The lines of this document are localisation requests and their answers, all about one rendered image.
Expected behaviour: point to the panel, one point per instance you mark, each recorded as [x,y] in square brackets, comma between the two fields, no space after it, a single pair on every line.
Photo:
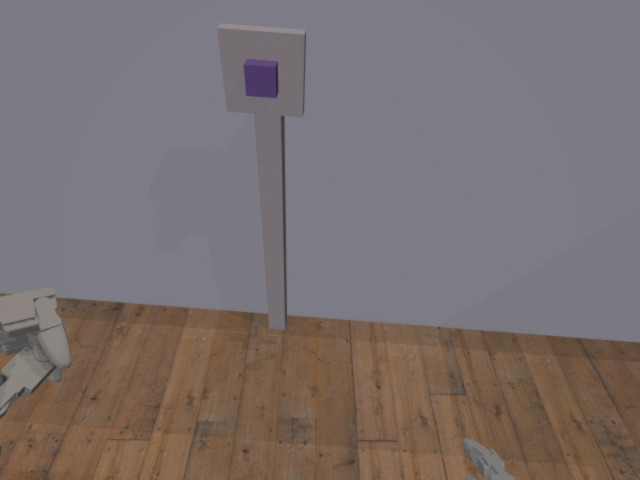
[287,46]

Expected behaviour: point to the right robot hand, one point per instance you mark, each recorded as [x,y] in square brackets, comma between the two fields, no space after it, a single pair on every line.
[490,465]

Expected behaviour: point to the left robot hand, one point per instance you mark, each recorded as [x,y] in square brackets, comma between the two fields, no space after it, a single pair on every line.
[30,327]

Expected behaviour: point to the button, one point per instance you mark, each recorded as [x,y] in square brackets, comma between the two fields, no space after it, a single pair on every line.
[261,78]

